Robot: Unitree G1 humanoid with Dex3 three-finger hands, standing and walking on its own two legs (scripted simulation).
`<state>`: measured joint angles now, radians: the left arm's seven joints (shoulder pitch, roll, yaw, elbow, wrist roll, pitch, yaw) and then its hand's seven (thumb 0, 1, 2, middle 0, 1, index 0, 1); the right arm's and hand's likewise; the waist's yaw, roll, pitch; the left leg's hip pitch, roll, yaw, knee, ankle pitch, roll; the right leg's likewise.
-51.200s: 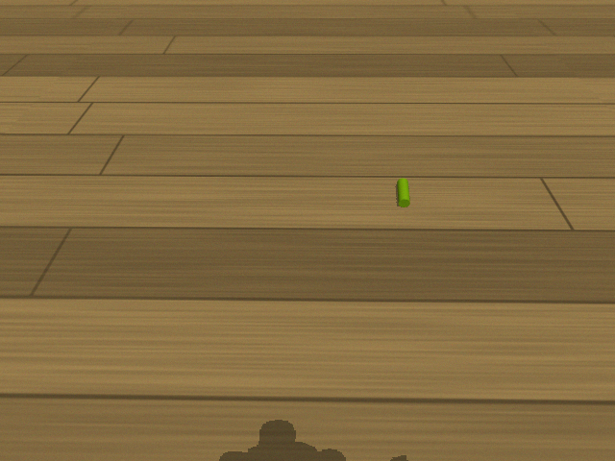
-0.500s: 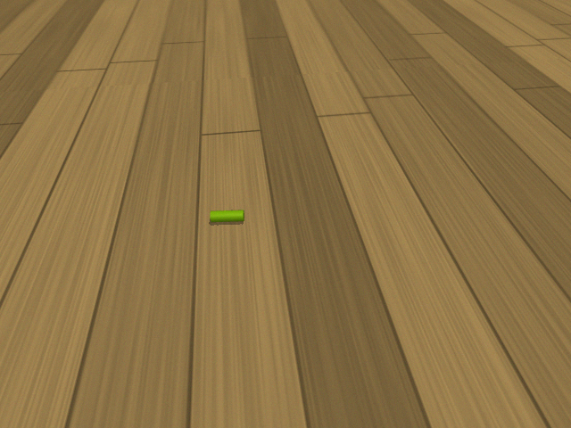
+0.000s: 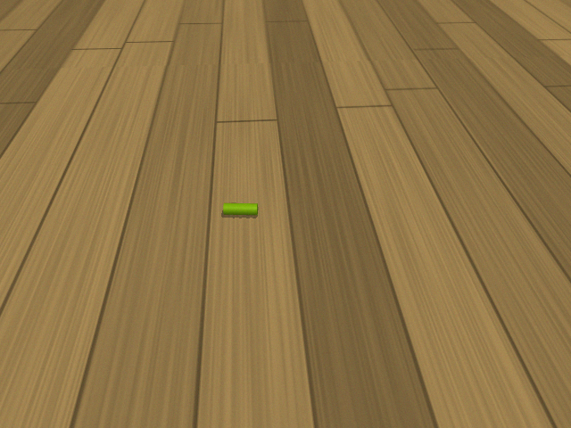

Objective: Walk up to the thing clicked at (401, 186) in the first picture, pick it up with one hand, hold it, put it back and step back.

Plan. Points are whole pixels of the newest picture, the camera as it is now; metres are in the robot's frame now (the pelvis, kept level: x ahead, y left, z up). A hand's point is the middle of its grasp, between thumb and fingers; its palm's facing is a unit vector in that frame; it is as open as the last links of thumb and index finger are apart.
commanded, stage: step back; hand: left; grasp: from above
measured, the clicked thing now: (240, 209) +1.11 +0.22 -0.73
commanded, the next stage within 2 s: stand in 0.06 s
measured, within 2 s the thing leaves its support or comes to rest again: neither
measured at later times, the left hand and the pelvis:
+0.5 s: hand out of the picture +0.08 +0.26 -0.13, palm faces -0.03 -0.94 -0.34, open 7.3 cm; pelvis +0.00 +0.00 +0.02, yaw -1 degrees
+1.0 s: hand out of the picture +0.06 +0.25 -0.14, palm faces -0.06 -0.94 -0.35, open 7.3 cm; pelvis +0.00 +0.00 +0.02, yaw -1 degrees
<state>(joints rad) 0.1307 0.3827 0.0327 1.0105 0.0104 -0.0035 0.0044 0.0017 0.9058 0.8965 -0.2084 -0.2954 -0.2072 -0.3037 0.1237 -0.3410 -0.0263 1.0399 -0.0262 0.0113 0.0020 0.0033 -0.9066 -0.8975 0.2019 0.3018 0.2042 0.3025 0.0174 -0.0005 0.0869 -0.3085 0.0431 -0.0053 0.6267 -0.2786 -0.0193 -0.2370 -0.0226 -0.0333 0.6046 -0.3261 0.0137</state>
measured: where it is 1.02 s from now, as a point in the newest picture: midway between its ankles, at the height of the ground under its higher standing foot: outside the picture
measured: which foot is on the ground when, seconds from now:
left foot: down 0.00-1.00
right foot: down 0.00-1.00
